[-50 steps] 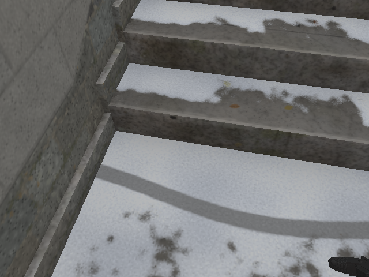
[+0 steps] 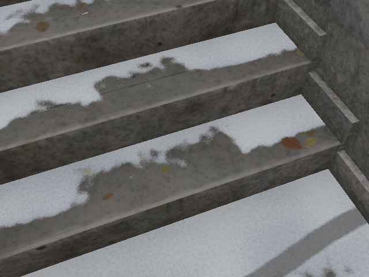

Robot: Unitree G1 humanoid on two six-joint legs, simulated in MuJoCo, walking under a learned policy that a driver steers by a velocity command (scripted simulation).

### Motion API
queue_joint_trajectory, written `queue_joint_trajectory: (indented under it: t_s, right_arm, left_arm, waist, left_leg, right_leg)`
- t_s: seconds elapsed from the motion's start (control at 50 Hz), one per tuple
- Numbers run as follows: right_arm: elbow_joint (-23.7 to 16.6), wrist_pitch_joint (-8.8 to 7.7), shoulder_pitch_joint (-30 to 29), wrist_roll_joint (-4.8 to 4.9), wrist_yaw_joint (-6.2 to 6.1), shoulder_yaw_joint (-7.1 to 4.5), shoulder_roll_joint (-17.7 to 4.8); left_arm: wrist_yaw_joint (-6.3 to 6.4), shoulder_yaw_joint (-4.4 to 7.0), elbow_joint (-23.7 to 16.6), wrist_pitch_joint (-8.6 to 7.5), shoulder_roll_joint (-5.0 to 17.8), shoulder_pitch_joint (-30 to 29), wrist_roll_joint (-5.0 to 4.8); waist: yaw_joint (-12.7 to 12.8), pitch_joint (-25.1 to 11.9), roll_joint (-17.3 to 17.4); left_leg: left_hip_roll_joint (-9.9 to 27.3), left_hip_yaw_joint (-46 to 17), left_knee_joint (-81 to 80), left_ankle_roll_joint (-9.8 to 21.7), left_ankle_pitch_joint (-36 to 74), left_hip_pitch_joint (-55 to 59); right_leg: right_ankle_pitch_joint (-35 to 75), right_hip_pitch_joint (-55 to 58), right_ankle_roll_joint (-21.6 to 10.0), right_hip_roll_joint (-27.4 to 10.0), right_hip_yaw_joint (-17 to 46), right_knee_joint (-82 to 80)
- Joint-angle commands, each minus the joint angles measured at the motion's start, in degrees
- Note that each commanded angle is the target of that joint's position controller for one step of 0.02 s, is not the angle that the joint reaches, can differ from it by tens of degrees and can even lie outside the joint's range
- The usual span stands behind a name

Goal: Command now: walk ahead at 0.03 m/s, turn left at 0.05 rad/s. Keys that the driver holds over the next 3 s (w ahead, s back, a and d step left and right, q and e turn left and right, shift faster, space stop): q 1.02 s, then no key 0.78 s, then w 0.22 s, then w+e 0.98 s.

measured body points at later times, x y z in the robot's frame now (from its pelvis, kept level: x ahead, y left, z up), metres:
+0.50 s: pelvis +0.02 +0.00 +0.00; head +0.06 -0.01 +0.45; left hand +0.09 +0.30 -0.09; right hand +0.25 -0.25 -0.11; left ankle -0.04 +0.13 -0.66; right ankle +0.03 -0.09 -0.74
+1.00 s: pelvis +0.00 +0.06 +0.00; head +0.03 +0.11 +0.45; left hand -0.02 +0.38 -0.11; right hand +0.28 -0.11 -0.08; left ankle -0.03 +0.15 -0.74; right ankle +0.07 -0.09 -0.64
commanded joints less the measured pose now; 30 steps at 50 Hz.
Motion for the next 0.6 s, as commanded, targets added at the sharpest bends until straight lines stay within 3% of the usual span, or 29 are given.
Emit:
queue_joint_trajectory:
  t_s: [0.02,0.06,0.1,0.12,0.14,0.16,0.18,0.2,0.22,0.26,0.28,0.3,0.32,0.34,0.36,0.38,0.4,0.42,0.44,0.46,0.5,0.6]
  right_arm:
    - [-0.1,0.16,5.72,0.19,0.16,-0.31,-3.22]
    - [-0.35,0.03,4.64,0.19,0.18,-0.62,-5.05]
    - [-1.46,-0.44,3.23,-0.32,0.35,-0.86,-6.51]
    - [-2.3,-0.64,2.27,-0.74,0.48,-0.93,-7.67]
    - [-2.68,-0.64,1.77,-0.2,0.44,-1.38,-9.31]
    - [-2.2,-0.59,2.3,0.97,0.76,-1.91,-8.99]
    - [-2.48,-0.74,2.65,1.07,0.97,-2.29,-8.96]
    - [-2.76,-0.86,3.1,0.21,0.94,-2.64,-9.44]
    - [-3.38,-1.08,2.77,0.05,0.83,-2.95,-10.02]
    - [-4.6,-1.6,1.46,0.64,0.95,-3.03,-9.6]
    - [-4.9,-1.47,0.87,0.88,1.11,-3.24,-9.7]
    - [-5.28,-1.19,0.2,1.86,1.1,-3.4,-9.42]
    - [-5.31,-0.1,-1.08,2.29,0.83,-3.44,-9.65]
    - [-6.03,1.03,-1.47,2.68,0.4,-3.4,-8.73]
    - [-6.84,1.47,-1.14,2.57,0.08,-3.23,-7.09]
    - [-8.08,1.66,1.67,2.1,0.24,-2.75,-5.46]
    - [-8.48,1.22,2.88,0.52,0.65,-3.47,-7.86]
    - [-7.72,1.06,2.42,0.32,1.37,-4.5,-9.81]
    - [-6.68,1.45,2.89,0.94,1.58,-4.77,-9.22]
    - [-6.45,1.75,3.08,0.88,1.37,-4.48,-8.12]
    - [-7.23,1.8,1.36,1.23,1.45,-3.61,-5.86]
    - [-11.44,2.43,-4.1,1.74,2.05,-2.95,-5.24]
  left_arm:
    - [0.56,1.23,-1.48,-1.22,5.48,-2.49,0.67]
    - [0.86,1.65,-1.13,-1.01,7.14,-3.94,0.2]
    - [1.48,1.92,-0.21,-0.8,7.97,-2.7,-1.13]
    - [1.94,2.09,0.11,-0.86,7.96,-1.81,-1.26]
    - [2.07,2.32,-0.26,-0.68,7.64,0.02,-0.46]
    - [1.99,2.18,-0.81,-0.18,6.31,-0.16,0.14]
    - [2.14,2.34,-1.28,0.33,5.94,-2.65,0.06]
    - [2.47,2.65,-1.88,0.85,5.72,-4.61,-0.58]
    - [2.58,2.75,-2.17,1.16,5.2,-4.78,-0.82]
    - [2.21,2.89,-2.88,0.92,3.97,-4.5,-0.68]
    - [1.82,2.89,-2.82,0.43,3.89,-3.86,-0.9]
    - [1.44,2.78,-2.64,-0.07,3.44,-3.64,-0.86]
    - [0.93,2.55,-2.32,-0.67,2.22,-2.53,-0.83]
    - [0.46,3.0,-1.45,-1.02,3.43,-0.65,-0.85]
    - [0.51,3.93,-0.89,-1.19,6.73,1.95,-0.68]
    - [0.4,4.93,-1.31,-0.84,11.53,1.48,0.26]
    - [0.38,4.66,-2.33,-1.23,10.52,2.12,1.07]
    - [0.76,3.83,-2.59,-1.46,8.55,1.73,1.5]
    - [1.04,3.61,-3.23,-1.66,7.85,-0.91,1.35]
    - [1.18,3.5,-3.29,-1.73,7.7,-2.83,0.56]
    - [2.13,3.48,-2.5,-1.38,8.14,-1.74,-0.08]
    - [2.87,4.05,-1.47,-0.54,10.22,0.98,0.27]
  waist:
    - [-1.81,-9.32,-9.41]
    - [-1.68,-6.28,-9.16]
    - [-1.31,-4.17,-7.67]
    - [-0.3,-3.36,-4.91]
    - [2.15,-3.42,0.13]
    - [2.05,-3.64,5.45]
    - [0.93,-2.36,7.58]
    - [0.26,-1.49,8.43]
    - [0.09,-1.45,10.64]
    - [0.44,-3.69,13.55]
    - [0.49,-5.1,12.41]
    - [0.81,-6.01,10.2]
    - [2.33,-6.45,9.52]
    - [2.27,-8.12,7.64]
    - [1.73,-8.72,2.0]
    - [-0.88,-6.72,-13.99]
    - [-0.08,-8.57,-18.06]
    - [-0.32,-7.41,-10.87]
    - [-1.96,-6.2,-6.52]
    - [-2.53,-5.15,-5.92]
    - [-1.34,-4.53,-6.77]
    - [1.74,-6.1,-8.29]
  left_leg:
    - [0.19,0.63,-7.33,-0.18,5.02,13.04]
    - [-1.13,2.62,-11.94,0.67,6.14,13.57]
    - [-1.03,2.41,-18.0,2.47,10.31,12.53]
    - [0.86,-0.53,-19.52,3.89,19.31,11.75]
    - [2.73,-3.52,-19.37,5.98,26.95,10.85]
    - [3.46,-7.13,-22.33,8.84,21.57,7.92]
    - [5.05,-11.66,-26.57,10.76,16.3,5.33]
    - [6.89,-17.31,-29.38,12.6,15.6,5.15]
    - [8.36,-20.52,-30.46,14.14,17.08,7.49]
    - [10.23,-23.34,-30.06,15.99,26.03,12.86]
    - [9.88,-22.82,-28.56,15.89,29.65,15.71]
    - [8.25,-21.23,-26.82,14.59,30.37,17.77]
    - [6.68,-19.77,-24.15,13.51,32.96,17.29]
    - [4.66,-17.79,-21.73,11.67,31.34,15.4]
    - [0.79,-14.22,-15.09,8.95,21.99,10.28]
    - [-7.0,-4.81,-6.24,5.12,2.18,-2.39]
    - [-5.54,-3.53,6.91,2.49,-15.5,-6.56]
    - [-4.45,-5.87,16.36,1.4,-14.43,-8.74]
    - [-3.66,-6.02,19.31,0.71,-10.67,-9.81]
    - [-2.95,-6.02,19.0,0.12,-7.07,-10.93]
    - [-3.39,-4.5,17.83,-1.44,-2.34,-10.97]
    - [-1.13,-0.95,7.12,-2.8,1.1,-9.64]
  right_leg:
    - [4.83,2.16,-8.74,-13.56,7.67,-7.93]
    - [-3.63,1.93,-7.52,-13.84,8.11,-6.7]
    - [-5.7,3.51,-5.42,-14.21,9.05,-4.74]
    - [-4.72,4.29,-3.43,-13.06,8.15,-1.53]
    - [-5.28,4.64,-1.54,-9.6,4.73,1.73]
    - [-5.88,6.24,0.58,-5.34,-0.44,5.08]
    - [-6.41,7.04,2.07,-2.67,-3.62,9.37]
    - [-6.16,5.28,2.56,-1.12,-3.86,12.5]
    - [-7.73,2.6,2.55,-0.39,-2.98,14.5]
    - [-17.1,-0.75,2.37,-0.13,0.19,17.64]
    - [-20.25,-1.76,2.02,-0.48,1.06,17.11]
    - [-19.07,-1.32,1.9,-0.77,1.19,12.34]
    - [-12.38,2.09,1.94,-0.72,0.29,4.94]
    - [-4.34,8.02,2.0,-2.12,0.29,0.08]
    - [4.96,13.39,1.26,-7.51,4.7,-2.19]
    - [17.91,17.3,-5.08,-18.44,16.99,-4.43]
    - [26.31,17.79,-12.79,-28.32,25.76,-6.38]
    - [26.2,17.63,-14.18,-27.41,23.34,-6.15]
    - [23.22,16.9,-11.58,-24.05,17.61,-5.17]
    - [21.74,16.57,-9.32,-21.41,13.34,-5.12]
    - [24.71,17.08,-8.48,-19.17,8.27,-5.8]
    - [22.43,21.5,-9.6,-20.88,2.7,-7.28]
Next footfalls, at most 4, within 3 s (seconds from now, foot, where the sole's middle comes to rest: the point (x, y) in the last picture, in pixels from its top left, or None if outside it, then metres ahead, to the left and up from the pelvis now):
0.12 left None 0.05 0.15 -0.78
0.82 left None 0.01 0.17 -0.78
1.28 right None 0.14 -0.03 -0.77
2.52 right None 0.42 0.15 -0.77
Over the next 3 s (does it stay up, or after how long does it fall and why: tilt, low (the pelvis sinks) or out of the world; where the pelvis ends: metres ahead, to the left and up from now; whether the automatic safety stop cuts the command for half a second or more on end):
stays up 0.50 0.29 0.02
